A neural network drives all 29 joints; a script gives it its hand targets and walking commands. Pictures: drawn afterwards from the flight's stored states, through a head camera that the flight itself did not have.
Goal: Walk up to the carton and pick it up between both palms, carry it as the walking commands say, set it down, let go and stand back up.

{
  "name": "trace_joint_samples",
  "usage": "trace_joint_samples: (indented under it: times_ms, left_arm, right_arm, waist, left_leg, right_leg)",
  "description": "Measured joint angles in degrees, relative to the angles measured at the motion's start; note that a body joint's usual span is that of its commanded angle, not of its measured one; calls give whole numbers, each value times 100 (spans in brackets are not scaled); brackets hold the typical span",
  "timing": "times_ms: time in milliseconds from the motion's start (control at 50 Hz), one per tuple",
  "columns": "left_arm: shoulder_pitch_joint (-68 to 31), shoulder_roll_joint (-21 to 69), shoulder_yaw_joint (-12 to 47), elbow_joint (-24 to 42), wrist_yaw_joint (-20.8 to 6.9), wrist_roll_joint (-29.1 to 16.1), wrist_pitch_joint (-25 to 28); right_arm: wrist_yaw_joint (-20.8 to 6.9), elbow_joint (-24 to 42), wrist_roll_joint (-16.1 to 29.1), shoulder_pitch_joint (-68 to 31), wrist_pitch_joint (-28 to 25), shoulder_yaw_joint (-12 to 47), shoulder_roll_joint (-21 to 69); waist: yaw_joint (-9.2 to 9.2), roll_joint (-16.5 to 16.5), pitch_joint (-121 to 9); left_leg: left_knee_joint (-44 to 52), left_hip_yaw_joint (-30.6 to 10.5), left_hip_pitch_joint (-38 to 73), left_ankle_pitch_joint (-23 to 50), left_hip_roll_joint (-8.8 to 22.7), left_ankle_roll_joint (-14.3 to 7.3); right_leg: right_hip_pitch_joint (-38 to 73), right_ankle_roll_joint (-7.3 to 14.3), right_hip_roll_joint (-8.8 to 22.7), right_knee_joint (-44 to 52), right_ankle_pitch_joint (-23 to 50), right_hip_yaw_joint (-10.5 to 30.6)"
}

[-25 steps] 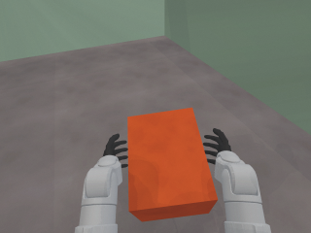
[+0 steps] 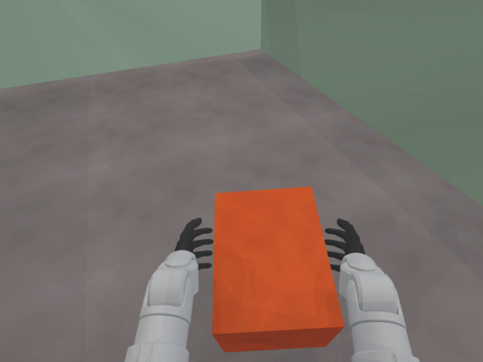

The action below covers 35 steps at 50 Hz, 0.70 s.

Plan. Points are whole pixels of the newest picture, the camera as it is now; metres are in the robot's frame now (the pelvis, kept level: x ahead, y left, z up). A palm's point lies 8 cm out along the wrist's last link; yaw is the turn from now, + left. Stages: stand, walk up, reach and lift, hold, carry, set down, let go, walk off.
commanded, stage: hold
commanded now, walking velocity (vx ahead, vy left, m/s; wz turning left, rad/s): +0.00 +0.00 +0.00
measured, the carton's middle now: (268, 268) +0.33 -0.03 -0.04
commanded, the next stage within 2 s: set down in 0.16 s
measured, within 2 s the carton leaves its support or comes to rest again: neither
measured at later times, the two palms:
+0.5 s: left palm (187, 254) +0.32 +0.13 +0.02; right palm (344, 263) +0.30 -0.16 +0.02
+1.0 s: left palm (198, 275) +0.33 +0.11 -0.06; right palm (340, 286) +0.30 -0.17 -0.07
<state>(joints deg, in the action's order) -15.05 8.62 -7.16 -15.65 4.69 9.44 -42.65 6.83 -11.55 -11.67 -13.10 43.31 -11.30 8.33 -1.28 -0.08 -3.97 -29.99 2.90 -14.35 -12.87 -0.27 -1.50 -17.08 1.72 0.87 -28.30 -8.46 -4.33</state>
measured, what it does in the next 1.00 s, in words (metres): stands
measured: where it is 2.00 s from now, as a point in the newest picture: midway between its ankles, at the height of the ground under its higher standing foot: outside the picture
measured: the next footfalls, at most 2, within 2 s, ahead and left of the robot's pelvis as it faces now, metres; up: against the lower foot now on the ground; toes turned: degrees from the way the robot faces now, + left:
none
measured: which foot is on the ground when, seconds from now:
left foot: down 0.00-1.00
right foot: down 0.00-1.00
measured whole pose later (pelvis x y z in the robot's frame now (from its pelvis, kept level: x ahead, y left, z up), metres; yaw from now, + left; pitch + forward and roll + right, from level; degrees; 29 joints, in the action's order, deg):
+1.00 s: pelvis +0.02 +0.00 -0.01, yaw +2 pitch +6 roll +1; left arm -20.0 10.1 -13.0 -38.2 4.8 13.4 -7.9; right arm 1.2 -29.1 -14.9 -14.3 11.3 -21.1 8.5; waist -2.6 0.0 3.6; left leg -34.8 2.1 -26.0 -15.1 -2.8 -2.4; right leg -30.0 1.0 1.0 -36.6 -12.9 -0.8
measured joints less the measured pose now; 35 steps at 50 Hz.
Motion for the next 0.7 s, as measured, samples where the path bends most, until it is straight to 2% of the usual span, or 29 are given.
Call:
trace_joint_samples:
  times_ms: [200,340,380,560,700]
  left_arm:
    - [-850,79,-274,-951,-101,218,380]
    - [-594,194,-306,-1211,-116,386,671]
    - [-493,159,-307,-1320,-219,387,802]
    - [-413,125,-307,-1322,-266,390,1355]
    - [-441,135,-425,-1642,-265,390,1683]
  right_arm:
    - [-116,-227,-17,-23,-117,-397,5]
    - [-281,-570,-137,-22,-168,-629,4]
    - [-330,-604,-177,-23,-208,-670,5]
    - [-490,-704,-232,-23,-929,-685,3]
    - [-692,-1184,-310,-23,-1441,-932,3]
  waist:
    - [10,-3,-344]
    - [2,-3,-219]
    - [1,-3,-112]
    - [-73,-3,183]
    - [-131,-3,249]
  left_leg:
    - [0,-76,0,-61,-43,-3]
    - [0,-81,-1,-122,-95,-53]
    - [0,-81,-2,-133,-106,-69]
    - [0,-81,0,-180,-137,-91]
    - [0,-83,-1,-225,-141,-97]
  right_leg:
    - [16,-8,-178,0,-85,301]
    - [17,-43,-142,0,-132,323]
    - [18,-54,-131,0,-142,326]
    - [22,-73,-106,0,-191,336]
    - [13,-77,-105,-16,-245,342]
